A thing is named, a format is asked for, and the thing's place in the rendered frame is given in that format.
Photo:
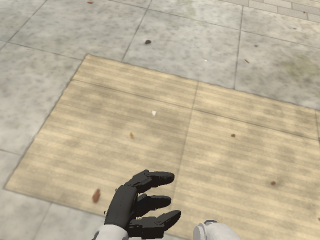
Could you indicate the right robot shin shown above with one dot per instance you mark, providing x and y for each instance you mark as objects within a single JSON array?
[{"x": 210, "y": 220}]

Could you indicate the robot left forearm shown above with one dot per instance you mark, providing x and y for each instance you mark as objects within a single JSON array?
[{"x": 110, "y": 232}]

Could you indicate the robot left hand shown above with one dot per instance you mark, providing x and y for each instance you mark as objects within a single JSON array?
[{"x": 126, "y": 205}]

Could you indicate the right robot thigh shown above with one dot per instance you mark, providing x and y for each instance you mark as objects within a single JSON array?
[{"x": 214, "y": 231}]

